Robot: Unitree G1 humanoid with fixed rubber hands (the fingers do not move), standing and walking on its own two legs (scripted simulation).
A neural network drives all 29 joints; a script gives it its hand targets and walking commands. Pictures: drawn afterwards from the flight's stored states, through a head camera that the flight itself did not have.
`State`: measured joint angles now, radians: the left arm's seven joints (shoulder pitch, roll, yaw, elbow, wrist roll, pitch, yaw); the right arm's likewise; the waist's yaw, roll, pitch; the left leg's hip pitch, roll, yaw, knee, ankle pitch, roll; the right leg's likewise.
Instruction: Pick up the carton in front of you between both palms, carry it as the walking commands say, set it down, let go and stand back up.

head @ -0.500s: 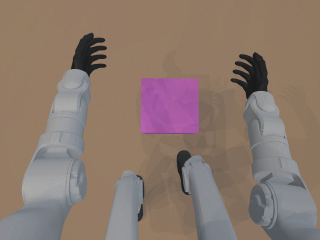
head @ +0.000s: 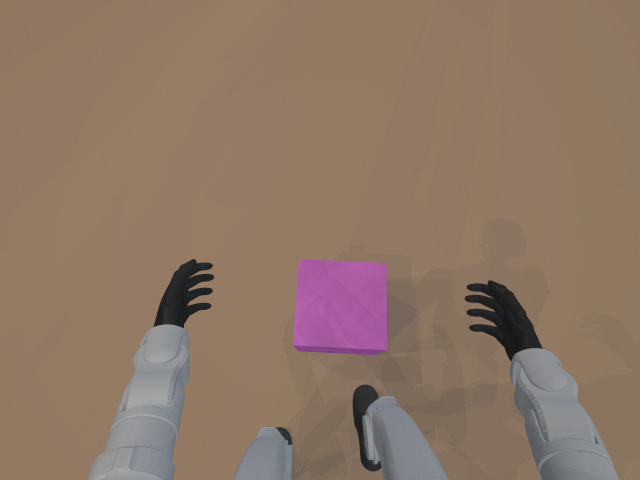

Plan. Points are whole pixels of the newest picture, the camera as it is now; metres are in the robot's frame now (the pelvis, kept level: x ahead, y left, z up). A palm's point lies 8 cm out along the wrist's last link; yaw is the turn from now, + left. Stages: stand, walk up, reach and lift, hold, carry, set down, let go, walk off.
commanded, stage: let go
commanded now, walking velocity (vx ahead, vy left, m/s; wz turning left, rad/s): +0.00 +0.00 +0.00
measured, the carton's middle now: (338, 311) +0.39 -0.05 -0.60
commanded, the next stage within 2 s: stand in 0.84 s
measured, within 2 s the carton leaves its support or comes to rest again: neither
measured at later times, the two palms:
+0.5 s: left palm (76, 433) +0.21 +0.25 -0.01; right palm (538, 409) +0.19 -0.21 -0.02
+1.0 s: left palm (53, 457) +0.19 +0.28 -0.03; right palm (575, 417) +0.18 -0.26 -0.04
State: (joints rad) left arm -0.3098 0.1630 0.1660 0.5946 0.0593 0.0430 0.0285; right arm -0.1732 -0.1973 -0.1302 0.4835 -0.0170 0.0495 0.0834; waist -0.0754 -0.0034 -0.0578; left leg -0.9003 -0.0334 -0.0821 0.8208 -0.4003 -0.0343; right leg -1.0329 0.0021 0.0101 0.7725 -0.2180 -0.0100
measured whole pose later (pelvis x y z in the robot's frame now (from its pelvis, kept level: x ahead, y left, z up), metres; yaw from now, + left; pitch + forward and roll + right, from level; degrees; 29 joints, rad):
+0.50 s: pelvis +0.04 +0.02 +0.05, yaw -2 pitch +0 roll -1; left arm 0.22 0.20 0.05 0.45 0.02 0.05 -0.06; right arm 0.24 -0.22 -0.04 0.41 0.00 0.07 0.06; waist 0.00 0.04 0.07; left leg -0.10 0.00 -0.07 0.44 -0.34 0.01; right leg -0.24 0.01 0.02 0.40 -0.17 0.02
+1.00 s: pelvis +0.04 +0.02 +0.04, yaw -1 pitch +0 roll -1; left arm 0.19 0.28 0.05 0.66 0.05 0.04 0.01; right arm 0.21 -0.31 -0.05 0.58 -0.04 0.07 -0.02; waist 0.00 0.05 0.01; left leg -0.13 -0.01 -0.07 0.53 -0.39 -0.01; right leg -0.29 0.02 0.02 0.54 -0.25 0.01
